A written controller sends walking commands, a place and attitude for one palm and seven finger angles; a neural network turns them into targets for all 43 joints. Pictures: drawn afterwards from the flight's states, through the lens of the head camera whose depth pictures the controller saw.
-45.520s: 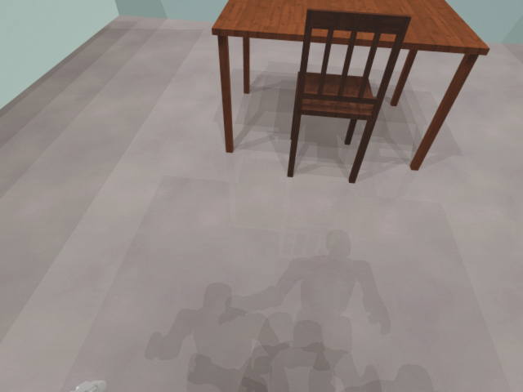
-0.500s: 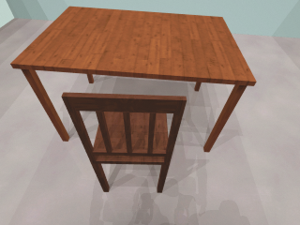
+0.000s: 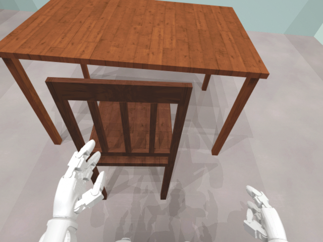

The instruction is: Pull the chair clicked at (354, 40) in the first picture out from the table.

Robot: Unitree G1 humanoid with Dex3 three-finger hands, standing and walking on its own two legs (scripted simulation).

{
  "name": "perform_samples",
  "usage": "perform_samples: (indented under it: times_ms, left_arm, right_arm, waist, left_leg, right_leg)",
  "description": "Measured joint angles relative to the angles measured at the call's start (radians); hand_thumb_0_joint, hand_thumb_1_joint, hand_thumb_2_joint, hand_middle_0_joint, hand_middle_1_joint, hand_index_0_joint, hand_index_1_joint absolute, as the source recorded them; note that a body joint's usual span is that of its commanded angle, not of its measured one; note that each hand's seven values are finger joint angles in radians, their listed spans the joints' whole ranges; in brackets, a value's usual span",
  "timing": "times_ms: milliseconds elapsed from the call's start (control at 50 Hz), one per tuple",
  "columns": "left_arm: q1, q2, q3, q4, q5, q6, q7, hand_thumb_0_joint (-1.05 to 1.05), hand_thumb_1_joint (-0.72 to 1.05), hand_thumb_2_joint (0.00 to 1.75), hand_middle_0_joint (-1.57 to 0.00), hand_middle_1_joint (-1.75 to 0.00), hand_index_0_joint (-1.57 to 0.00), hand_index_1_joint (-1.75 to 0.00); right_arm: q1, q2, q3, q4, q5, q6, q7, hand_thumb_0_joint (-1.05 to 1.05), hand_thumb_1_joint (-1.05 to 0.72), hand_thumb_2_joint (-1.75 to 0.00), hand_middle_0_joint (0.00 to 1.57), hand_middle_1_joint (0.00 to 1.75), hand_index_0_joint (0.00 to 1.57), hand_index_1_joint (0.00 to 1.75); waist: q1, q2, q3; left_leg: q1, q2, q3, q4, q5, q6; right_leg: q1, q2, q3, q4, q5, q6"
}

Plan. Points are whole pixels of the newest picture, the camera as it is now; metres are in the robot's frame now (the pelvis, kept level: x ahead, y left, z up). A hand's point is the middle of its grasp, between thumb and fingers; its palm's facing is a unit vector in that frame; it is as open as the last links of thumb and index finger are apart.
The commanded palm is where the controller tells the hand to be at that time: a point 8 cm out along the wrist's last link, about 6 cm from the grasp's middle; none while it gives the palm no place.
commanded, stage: raise the hand toward the chair's back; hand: left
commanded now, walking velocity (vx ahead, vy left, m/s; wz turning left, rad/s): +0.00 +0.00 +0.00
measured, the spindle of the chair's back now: (126, 129) +0.48 +0.13 -0.05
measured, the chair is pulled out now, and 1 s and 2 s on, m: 0.18 0.18 0.18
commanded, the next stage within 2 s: aim the fingers beside a spindle in 1.76 s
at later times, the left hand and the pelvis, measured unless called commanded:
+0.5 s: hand (95, 205) +0.21 +0.17 -0.01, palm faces +0.02 -1.00 +0.01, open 12.9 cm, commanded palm +0.17 +0.24 +0.00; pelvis +0.00 -0.02 -0.05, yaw +1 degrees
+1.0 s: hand (69, 195) +0.22 +0.22 +0.02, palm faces +0.10 -0.99 -0.05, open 16.6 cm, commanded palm +0.20 +0.27 +0.02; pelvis +0.00 +0.01 -0.04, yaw +2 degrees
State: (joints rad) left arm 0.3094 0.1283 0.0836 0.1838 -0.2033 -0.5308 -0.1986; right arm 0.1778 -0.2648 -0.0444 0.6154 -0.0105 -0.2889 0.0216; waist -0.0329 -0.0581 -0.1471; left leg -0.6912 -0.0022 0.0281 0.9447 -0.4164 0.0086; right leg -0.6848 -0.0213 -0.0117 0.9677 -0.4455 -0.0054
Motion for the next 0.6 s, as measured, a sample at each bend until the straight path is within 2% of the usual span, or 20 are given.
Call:
perform_samples:
  times_ms: [20, 60, 140, 200, 260, 300, 320, 360, 400, 440, 480, 520, 560, 600]
  left_arm:
    - [0.023, 0.000, 0.008, 0.007, 0.007, -0.018, -0.029, 0.01, 0.70, 0.80, -0.17, -0.26, -0.18, -0.26]
    - [0.086, 0.012, 0.016, 0.003, 0.017, 0.003, -0.053, 0.01, 0.64, 0.78, -0.17, -0.26, -0.18, -0.25]
    - [0.228, 0.049, 0.049, -0.076, 0.006, 0.070, -0.017, 0.01, 0.54, 0.74, -0.17, -0.24, -0.17, -0.24]
    - [0.282, 0.077, 0.080, -0.187, -0.023, 0.028, 0.012, 0.01, 0.47, 0.71, -0.16, -0.23, -0.16, -0.23]
    - [0.236, 0.085, 0.087, -0.269, -0.058, -0.045, -0.027, 0.02, 0.40, 0.68, -0.14, -0.22, -0.15, -0.22]
    - [0.164, 0.084, 0.075, -0.282, -0.073, -0.053, -0.086, 0.01, 0.35, 0.66, -0.14, -0.21, -0.14, -0.21]
    - [0.125, 0.084, 0.068, -0.273, -0.077, -0.035, -0.119, 0.01, 0.33, 0.65, -0.13, -0.21, -0.14, -0.20]
    - [0.057, 0.090, 0.055, -0.236, -0.077, 0.053, -0.176, 0.01, 0.28, 0.63, -0.13, -0.20, -0.13, -0.20]
    - [0.017, 0.100, 0.051, -0.193, -0.077, 0.174, -0.204, 0.01, 0.24, 0.61, -0.12, -0.19, -0.13, -0.19]
    - [0.019, 0.102, 0.064, -0.173, -0.081, 0.277, -0.184, 0.01, 0.19, 0.59, -0.12, -0.19, -0.13, -0.18]
    - [0.054, 0.090, 0.086, -0.187, -0.088, 0.319, -0.126, 0.01, 0.14, 0.57, -0.12, -0.18, -0.13, -0.18]
    - [0.099, 0.078, 0.111, -0.219, -0.089, 0.299, -0.058, 0.01, 0.10, 0.55, -0.12, -0.17, -0.13, -0.17]
    - [0.134, 0.074, 0.133, -0.245, -0.080, 0.234, -0.008, 0.00, 0.05, 0.53, -0.12, -0.17, -0.12, -0.16]
    - [0.148, 0.079, 0.148, -0.249, -0.068, 0.158, 0.012, 0.00, 0.01, 0.51, -0.11, -0.16, -0.12, -0.16]
  right_arm:
    - [-0.014, 0.000, -0.007, -0.033, 0.000, 0.013, 0.007, 0.01, -0.91, -0.90, 0.20, 0.30, 0.20, 0.30]
    - [-0.036, -0.004, -0.017, -0.092, 0.004, 0.043, 0.013, 0.01, -0.91, -0.90, 0.20, 0.30, 0.20, 0.30]
    - [-0.065, 0.001, -0.023, -0.150, 0.002, 0.070, -0.004, 0.01, -0.91, -0.90, 0.19, 0.30, 0.20, 0.30]
    - [-0.074, 0.015, -0.006, -0.133, -0.004, 0.059, -0.027, 0.01, -0.91, -0.90, 0.19, 0.30, 0.20, 0.30]
    - [-0.084, 0.028, 0.033, -0.082, -0.005, 0.033, -0.043, 0.01, -0.91, -0.90, 0.19, 0.30, 0.20, 0.30]
    - [-0.088, 0.043, 0.061, -0.054, 0.002, 0.025, -0.054, 0.01, -0.91, -0.90, 0.20, 0.30, 0.20, 0.30]
    - [-0.087, 0.054, 0.073, -0.044, 0.008, 0.027, -0.059, 0.01, -0.91, -0.90, 0.20, 0.30, 0.20, 0.30]
    - [-0.076, 0.077, 0.089, -0.035, 0.021, 0.042, -0.070, 0.01, -0.90, -0.90, 0.20, 0.30, 0.21, 0.30]
    - [-0.052, 0.095, 0.094, -0.034, 0.031, 0.068, -0.078, 0.01, -0.90, -0.90, 0.20, 0.30, 0.21, 0.30]
    - [-0.019, 0.103, 0.087, -0.038, 0.036, 0.093, -0.083, 0.01, -0.90, -0.90, 0.20, 0.30, 0.21, 0.30]
    - [0.020, 0.102, 0.067, -0.039, 0.037, 0.104, -0.086, 0.01, -0.90, -0.90, 0.20, 0.30, 0.21, 0.30]
    - [0.056, 0.092, 0.041, -0.031, 0.034, 0.104, -0.087, 0.01, -0.90, -0.90, 0.20, 0.30, 0.21, 0.30]
    - [0.082, 0.075, 0.018, -0.014, 0.029, 0.099, -0.085, 0.01, -0.90, -0.90, 0.20, 0.30, 0.21, 0.30]
    - [0.093, 0.052, 0.005, 0.002, 0.025, 0.092, -0.081, 0.01, -0.90, -0.90, 0.20, 0.30, 0.20, 0.30]
  waist:
    - [0.006, -0.010, -0.005]
    - [0.023, -0.023, -0.006]
    - [0.068, -0.013, -0.003]
    - [0.101, 0.021, 0.001]
    - [0.121, 0.065, 0.000]
    - [0.119, 0.089, 0.000]
    - [0.113, 0.098, 0.000]
    - [0.094, 0.107, 0.001]
    - [0.069, 0.107, 0.006]
    - [0.044, 0.103, 0.009]
    - [0.029, 0.097, 0.008]
    - [0.025, 0.092, 0.002]
    - [0.027, 0.085, -0.007]
    - [0.028, 0.082, -0.015]
  left_leg:
    - [-0.039, 0.005, -0.002, 0.046, -0.020, -0.004]
    - [-0.109, 0.010, -0.011, 0.128, -0.054, -0.017]
    - [-0.217, 0.018, -0.052, 0.253, -0.109, -0.032]
    - [-0.267, 0.021, -0.096, 0.311, -0.130, -0.041]
    - [-0.310, 0.020, -0.129, 0.351, -0.138, -0.045]
    - [-0.336, 0.021, -0.138, 0.368, -0.138, -0.045]
    - [-0.346, 0.022, -0.138, 0.372, -0.137, -0.045]
    - [-0.358, 0.024, -0.129, 0.367, -0.130, -0.046]
    - [-0.348, 0.025, -0.113, 0.346, -0.122, -0.045]
    - [-0.324, 0.028, -0.096, 0.315, -0.113, -0.045]
    - [-0.294, 0.032, -0.082, 0.284, -0.108, -0.044]
    - [-0.268, 0.036, -0.073, 0.260, -0.106, -0.042]
    - [-0.252, 0.035, -0.070, 0.244, -0.104, -0.039]
    - [-0.253, 0.031, -0.072, 0.242, -0.104, -0.036]
  right_leg:
    - [-0.039, 0.004, -0.001, 0.046, -0.021, -0.002]
    - [-0.107, 0.008, -0.010, 0.129, -0.060, -0.012]
    - [-0.194, 0.016, -0.049, 0.234, -0.114, -0.033]
    - [-0.219, 0.020, -0.093, 0.268, -0.135, -0.044]
    - [-0.243, 0.023, -0.124, 0.289, -0.143, -0.050]
    - [-0.264, 0.024, -0.133, 0.300, -0.143, -0.052]
    - [-0.276, 0.025, -0.133, 0.304, -0.141, -0.053]
    - [-0.294, 0.025, -0.124, 0.306, -0.135, -0.054]
    - [-0.295, 0.025, -0.109, 0.296, -0.127, -0.052]
    - [-0.282, 0.027, -0.092, 0.275, -0.118, -0.048]
    - [-0.260, 0.030, -0.078, 0.249, -0.110, -0.044]
    - [-0.237, 0.034, -0.069, 0.224, -0.103, -0.041]
    - [-0.221, 0.033, -0.066, 0.207, -0.100, -0.039]
    - [-0.218, 0.029, -0.068, 0.203, -0.100, -0.036]
